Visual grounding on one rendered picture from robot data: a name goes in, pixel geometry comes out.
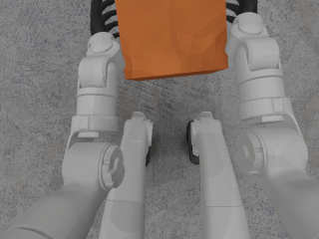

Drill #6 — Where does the robot right hand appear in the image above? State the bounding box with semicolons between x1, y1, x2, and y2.
225;0;258;24

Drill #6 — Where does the robot left shin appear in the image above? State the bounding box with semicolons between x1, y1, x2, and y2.
124;112;150;156

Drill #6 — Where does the robot left forearm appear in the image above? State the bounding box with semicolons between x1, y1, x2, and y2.
62;32;126;178

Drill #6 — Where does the robot right forearm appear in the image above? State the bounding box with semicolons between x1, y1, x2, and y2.
224;12;308;162

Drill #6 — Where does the robot left hand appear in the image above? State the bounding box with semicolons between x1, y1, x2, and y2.
90;0;120;39

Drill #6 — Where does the left robot upper arm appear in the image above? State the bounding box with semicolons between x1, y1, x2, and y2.
0;142;126;239

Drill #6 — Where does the carton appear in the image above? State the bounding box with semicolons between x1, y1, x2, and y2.
115;0;228;81

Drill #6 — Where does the robot right thigh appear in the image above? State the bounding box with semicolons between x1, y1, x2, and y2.
190;117;250;239

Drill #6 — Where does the right robot upper arm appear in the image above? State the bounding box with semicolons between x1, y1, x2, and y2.
234;126;319;239

